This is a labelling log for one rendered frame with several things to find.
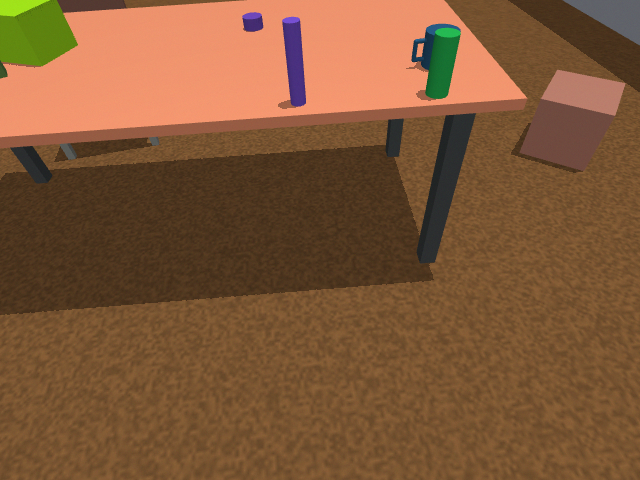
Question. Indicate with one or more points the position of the chair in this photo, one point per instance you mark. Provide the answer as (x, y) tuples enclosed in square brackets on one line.
[(91, 5)]

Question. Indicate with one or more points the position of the table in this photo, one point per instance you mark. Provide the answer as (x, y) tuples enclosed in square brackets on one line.
[(193, 68)]

